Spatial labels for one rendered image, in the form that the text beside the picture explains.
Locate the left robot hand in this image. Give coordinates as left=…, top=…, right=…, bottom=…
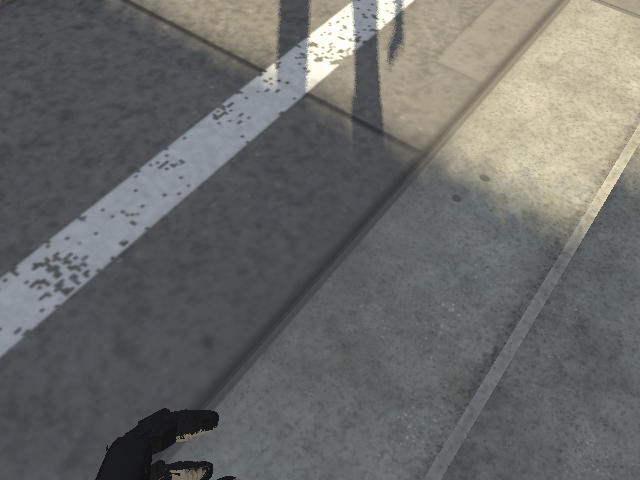
left=95, top=408, right=237, bottom=480

